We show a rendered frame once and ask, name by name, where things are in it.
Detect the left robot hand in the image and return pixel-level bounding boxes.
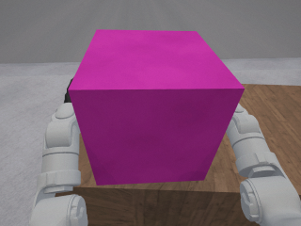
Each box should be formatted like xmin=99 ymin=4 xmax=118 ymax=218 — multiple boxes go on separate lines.
xmin=64 ymin=79 xmax=73 ymax=104

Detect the pedestal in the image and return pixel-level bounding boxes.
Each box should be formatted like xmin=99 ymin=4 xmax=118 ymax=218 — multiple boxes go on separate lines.
xmin=55 ymin=84 xmax=301 ymax=226

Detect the left robot forearm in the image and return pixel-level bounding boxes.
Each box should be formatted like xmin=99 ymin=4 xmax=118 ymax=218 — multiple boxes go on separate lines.
xmin=28 ymin=103 xmax=81 ymax=226

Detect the robot left upper arm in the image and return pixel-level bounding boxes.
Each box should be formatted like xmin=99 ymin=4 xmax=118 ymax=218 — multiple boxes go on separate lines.
xmin=30 ymin=194 xmax=88 ymax=226

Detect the robot right upper arm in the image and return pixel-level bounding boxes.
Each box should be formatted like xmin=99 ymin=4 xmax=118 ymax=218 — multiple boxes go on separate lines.
xmin=240 ymin=175 xmax=301 ymax=226

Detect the carton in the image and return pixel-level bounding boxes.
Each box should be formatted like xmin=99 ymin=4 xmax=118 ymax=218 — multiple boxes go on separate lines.
xmin=68 ymin=29 xmax=245 ymax=186

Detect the right robot forearm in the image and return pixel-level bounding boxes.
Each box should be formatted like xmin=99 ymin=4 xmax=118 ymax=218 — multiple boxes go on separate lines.
xmin=226 ymin=104 xmax=301 ymax=208

